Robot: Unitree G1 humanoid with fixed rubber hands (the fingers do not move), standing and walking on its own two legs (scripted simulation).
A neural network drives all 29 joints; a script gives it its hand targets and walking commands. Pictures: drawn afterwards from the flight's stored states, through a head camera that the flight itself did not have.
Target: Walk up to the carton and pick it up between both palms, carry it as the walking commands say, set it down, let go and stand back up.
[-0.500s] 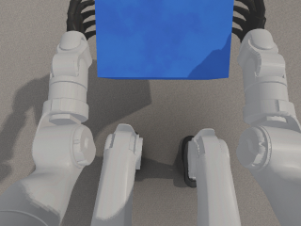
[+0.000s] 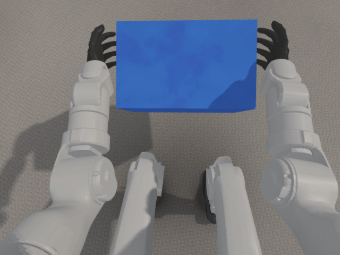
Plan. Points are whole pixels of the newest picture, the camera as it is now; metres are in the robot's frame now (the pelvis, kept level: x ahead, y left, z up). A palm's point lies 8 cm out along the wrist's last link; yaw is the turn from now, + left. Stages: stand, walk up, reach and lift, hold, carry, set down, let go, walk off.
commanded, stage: reach and lift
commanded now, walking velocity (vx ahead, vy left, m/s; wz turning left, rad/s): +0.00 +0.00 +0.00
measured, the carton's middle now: (184, 74) +0.51 +0.02 -0.16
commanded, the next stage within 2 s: none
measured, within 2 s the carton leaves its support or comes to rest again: neither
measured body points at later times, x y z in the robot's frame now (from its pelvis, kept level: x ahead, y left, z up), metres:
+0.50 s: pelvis +0.01 +0.00 +0.06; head +0.25 +0.01 +0.44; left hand +0.49 +0.21 -0.01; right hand +0.50 -0.17 +0.00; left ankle +0.11 +0.13 -0.45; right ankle +0.11 -0.13 -0.45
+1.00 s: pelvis +0.03 +0.00 +0.13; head +0.23 +0.01 +0.53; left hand +0.47 +0.21 +0.07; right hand +0.49 -0.17 +0.07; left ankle +0.11 +0.13 -0.45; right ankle +0.11 -0.13 -0.45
